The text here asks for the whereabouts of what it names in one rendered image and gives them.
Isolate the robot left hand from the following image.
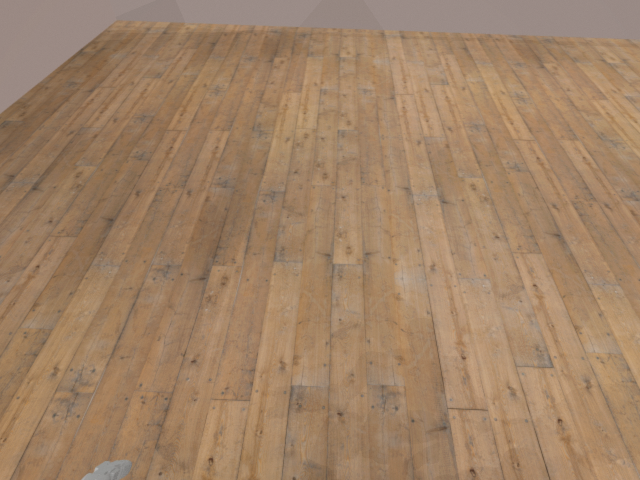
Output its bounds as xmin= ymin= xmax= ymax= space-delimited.
xmin=81 ymin=460 xmax=132 ymax=480

